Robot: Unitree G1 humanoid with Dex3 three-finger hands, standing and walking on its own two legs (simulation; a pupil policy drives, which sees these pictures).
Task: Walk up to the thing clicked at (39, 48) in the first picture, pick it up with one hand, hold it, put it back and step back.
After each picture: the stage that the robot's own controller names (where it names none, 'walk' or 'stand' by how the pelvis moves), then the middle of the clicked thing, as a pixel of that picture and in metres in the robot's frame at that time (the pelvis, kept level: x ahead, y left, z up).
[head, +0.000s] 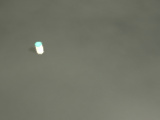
stand; (39, 47) +1.26 +0.41 -0.72
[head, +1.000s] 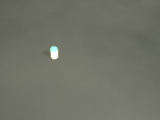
walk; (54, 52) +1.16 +0.18 -0.70
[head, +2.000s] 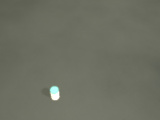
walk; (54, 93) +0.68 +0.17 -0.71
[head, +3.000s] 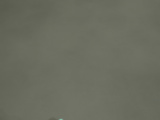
walk; out of the picture +0.41 +0.21 -0.70
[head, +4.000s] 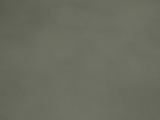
stand; out of the picture +0.34 +0.15 -0.72
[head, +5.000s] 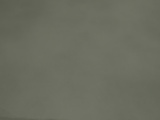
stand; out of the picture +0.33 +0.17 -0.72
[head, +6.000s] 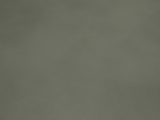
stand; out of the picture +0.32 +0.17 -0.73
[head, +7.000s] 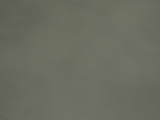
stand; out of the picture +0.31 +0.18 -0.73
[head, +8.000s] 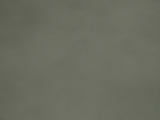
stand; out of the picture +0.31 +0.18 -0.73
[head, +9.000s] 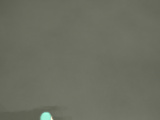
go down; (46, 119) +0.34 +0.18 -0.65
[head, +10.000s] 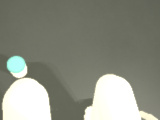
go down; (17, 67) +0.40 +0.22 -0.29
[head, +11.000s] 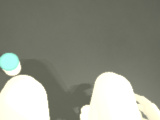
close in; (11, 65) +0.40 +0.23 -0.27
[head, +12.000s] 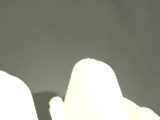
close; out of the picture +0.39 +0.26 -0.22
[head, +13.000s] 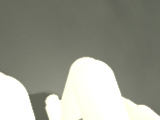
close; out of the picture +0.38 +0.27 -0.22
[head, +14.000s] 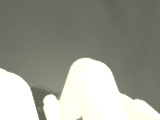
lift; out of the picture +0.35 +0.25 -0.22
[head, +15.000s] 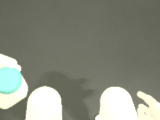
lift; (12, 85) +0.30 +0.22 -0.03
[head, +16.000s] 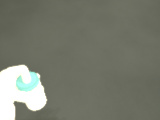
hold; (32, 91) +0.32 +0.16 +0.01
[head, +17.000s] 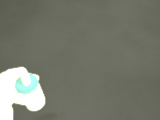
hold; (31, 93) +0.32 +0.17 +0.01
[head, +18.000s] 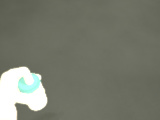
hold; (33, 92) +0.32 +0.16 +0.00
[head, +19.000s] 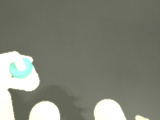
crouch; (25, 75) +0.37 +0.18 -0.08
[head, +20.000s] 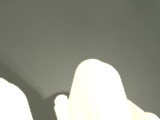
lower; out of the picture +0.38 +0.27 -0.22
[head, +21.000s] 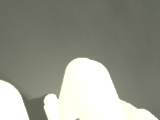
lower; out of the picture +0.39 +0.28 -0.22
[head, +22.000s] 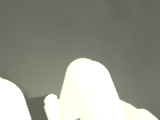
lower; out of the picture +0.38 +0.28 -0.22
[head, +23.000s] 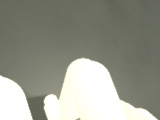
lower; out of the picture +0.38 +0.28 -0.22
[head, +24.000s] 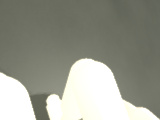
loosen; out of the picture +0.38 +0.28 -0.22
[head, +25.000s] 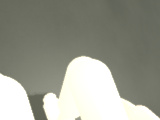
withdraw; out of the picture +0.37 +0.26 -0.22
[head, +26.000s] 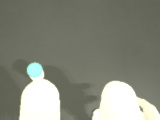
walk; (36, 72) +0.40 +0.20 -0.34
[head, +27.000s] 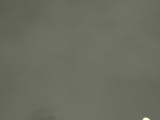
stand; out of the picture +0.31 +0.15 -0.66
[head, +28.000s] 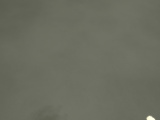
stand; out of the picture +0.33 +0.18 -0.66
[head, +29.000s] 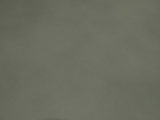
stand; out of the picture +0.33 +0.16 -0.69
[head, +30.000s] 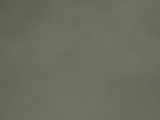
walk; out of the picture +0.35 +0.16 -0.72
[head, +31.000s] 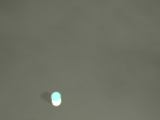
walk; (56, 99) +0.52 +0.12 -0.71
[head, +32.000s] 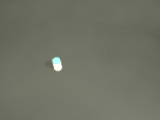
walk; (57, 64) +0.85 +0.24 -0.69
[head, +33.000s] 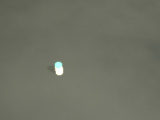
stand; (58, 68) +0.97 +0.20 -0.71
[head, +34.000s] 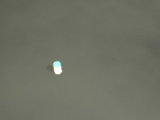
stand; (57, 67) +0.98 +0.21 -0.73
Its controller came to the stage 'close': yes
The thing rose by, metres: 0.71
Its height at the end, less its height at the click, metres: +0.00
